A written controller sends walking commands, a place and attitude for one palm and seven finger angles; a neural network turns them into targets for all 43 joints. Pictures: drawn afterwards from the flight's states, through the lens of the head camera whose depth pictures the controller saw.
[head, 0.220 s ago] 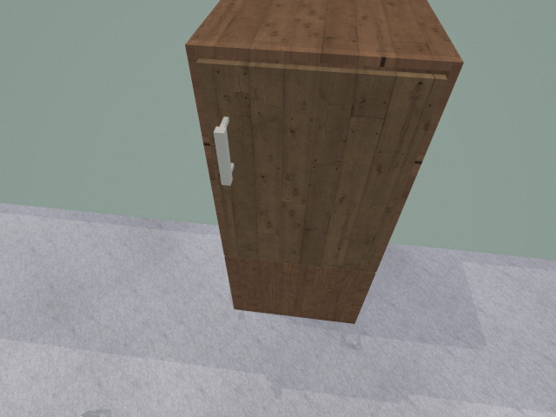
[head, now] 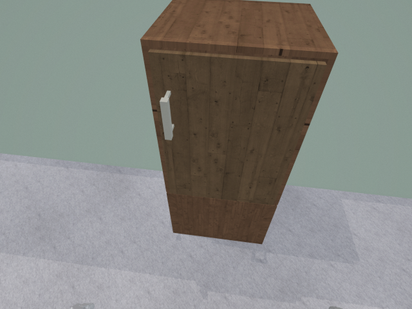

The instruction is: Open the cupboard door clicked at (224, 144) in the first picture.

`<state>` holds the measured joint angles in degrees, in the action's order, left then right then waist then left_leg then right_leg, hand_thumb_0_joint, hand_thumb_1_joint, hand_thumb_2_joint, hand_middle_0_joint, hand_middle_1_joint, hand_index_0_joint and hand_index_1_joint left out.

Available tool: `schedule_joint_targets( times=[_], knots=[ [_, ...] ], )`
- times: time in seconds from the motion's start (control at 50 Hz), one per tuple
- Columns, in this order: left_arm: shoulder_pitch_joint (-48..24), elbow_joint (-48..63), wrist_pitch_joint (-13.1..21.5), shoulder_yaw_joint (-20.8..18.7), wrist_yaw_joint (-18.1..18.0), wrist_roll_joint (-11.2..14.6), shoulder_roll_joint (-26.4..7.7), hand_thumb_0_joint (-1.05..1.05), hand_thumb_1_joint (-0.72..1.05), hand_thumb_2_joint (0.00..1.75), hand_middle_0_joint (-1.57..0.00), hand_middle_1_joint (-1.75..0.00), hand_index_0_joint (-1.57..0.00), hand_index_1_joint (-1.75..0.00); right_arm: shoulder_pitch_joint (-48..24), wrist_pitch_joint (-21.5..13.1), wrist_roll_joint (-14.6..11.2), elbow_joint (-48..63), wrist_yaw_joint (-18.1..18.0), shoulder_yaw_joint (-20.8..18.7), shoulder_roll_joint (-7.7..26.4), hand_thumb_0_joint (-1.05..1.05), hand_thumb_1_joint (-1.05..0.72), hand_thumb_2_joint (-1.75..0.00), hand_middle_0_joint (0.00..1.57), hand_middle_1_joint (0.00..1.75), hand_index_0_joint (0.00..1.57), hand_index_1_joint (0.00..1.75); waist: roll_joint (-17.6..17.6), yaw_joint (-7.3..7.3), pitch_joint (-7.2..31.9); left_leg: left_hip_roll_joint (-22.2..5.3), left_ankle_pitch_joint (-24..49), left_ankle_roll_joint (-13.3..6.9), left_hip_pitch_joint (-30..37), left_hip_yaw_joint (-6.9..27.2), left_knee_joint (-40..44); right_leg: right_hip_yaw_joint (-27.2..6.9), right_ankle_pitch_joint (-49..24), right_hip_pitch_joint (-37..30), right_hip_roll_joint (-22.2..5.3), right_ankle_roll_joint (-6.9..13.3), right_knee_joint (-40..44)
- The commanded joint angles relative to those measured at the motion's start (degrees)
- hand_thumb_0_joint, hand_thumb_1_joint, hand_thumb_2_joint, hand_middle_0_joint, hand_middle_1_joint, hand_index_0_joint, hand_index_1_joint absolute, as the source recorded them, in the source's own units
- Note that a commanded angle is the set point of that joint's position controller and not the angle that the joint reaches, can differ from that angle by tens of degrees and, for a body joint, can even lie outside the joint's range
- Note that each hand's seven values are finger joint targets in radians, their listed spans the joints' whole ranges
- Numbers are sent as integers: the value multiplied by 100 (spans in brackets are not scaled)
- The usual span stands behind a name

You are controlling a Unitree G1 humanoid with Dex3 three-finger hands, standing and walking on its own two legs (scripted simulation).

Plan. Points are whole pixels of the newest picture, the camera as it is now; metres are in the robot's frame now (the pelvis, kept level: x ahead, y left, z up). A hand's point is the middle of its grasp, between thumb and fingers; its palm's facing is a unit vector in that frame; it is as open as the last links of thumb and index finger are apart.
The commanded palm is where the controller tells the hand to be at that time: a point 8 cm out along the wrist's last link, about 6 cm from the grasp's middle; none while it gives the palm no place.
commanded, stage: stand and wait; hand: left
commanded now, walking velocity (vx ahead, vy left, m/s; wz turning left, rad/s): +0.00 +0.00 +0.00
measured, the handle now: (168, 115) +0.60 +0.15 +0.05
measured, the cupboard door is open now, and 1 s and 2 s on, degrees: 0 0 0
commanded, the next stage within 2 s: look at it before walking up in 0.60 s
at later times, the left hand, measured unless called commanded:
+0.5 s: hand out of the picture +0.05 +0.23 -0.16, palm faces -0.03 -0.95 -0.32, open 7.4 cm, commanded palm none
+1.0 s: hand out of the picture +0.07 +0.23 -0.15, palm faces -0.02 -0.95 -0.33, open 7.4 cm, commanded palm none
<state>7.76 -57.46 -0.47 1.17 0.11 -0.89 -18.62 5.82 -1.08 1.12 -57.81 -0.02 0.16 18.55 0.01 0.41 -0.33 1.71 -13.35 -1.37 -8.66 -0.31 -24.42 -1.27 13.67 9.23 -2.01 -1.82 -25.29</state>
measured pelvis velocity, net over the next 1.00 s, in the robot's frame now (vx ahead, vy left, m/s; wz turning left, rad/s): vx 0.00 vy -0.02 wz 0.01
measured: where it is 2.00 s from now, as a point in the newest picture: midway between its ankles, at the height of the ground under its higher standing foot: outside the picture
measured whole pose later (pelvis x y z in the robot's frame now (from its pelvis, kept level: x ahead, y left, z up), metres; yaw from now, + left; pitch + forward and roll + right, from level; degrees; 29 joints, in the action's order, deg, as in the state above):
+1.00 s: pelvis +0.00 -0.02 +0.01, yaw +0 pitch -2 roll +0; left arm 7.7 -62.0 0.1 0.6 0.0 -0.8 -18.5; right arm 7.1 -0.9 0.8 -64.0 -0.1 0.1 18.7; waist 0.1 0.0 -1.9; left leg 0.4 -10.6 0.0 -7.7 0.6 -20.0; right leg -0.4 10.9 8.0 -0.7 -0.6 -20.6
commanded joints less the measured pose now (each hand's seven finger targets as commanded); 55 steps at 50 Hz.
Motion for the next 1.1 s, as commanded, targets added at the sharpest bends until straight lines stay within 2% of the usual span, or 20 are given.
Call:
schedule_joint_targets(
  times=[0.0, 0.64, 1.08],
  knots=[
    [-233, 341, 159, -299, -88, 1, -1161, 0, 90, 90, -20, -30, -20, -30, -222, -120, -41, 304, -68, -277, 1160, 0, -90, -90, 20, 30, 20, 30, -36, -50, 166, -731, 768, -103, -77, 622, 537, -379, -634, 45, -444, 294, 445],
    [-147, -108, 173, -294, -96, 15, -1128, 0, 90, 90, -20, -30, -20, -30, 17, -81, -64, -290, -65, -234, 1156, 0, -90, -90, 20, 30, 20, 30, -50, -50, 0, -775, 358, -4, -112, 700, 812, -496, -219, 20, -470, 290, 828],
    [-190, -100, 202, -311, -100, 19, -1162, 0, 90, 90, -20, -30, -20, -30, -96, -105, -69, -270, -88, -213, 1186, 0, -90, -90, 20, 30, 20, 30, 2, -44, 239, -832, 1157, 5, 204, 658, 752, -419, -1049, -233, -501, 294, 779]
  ],
)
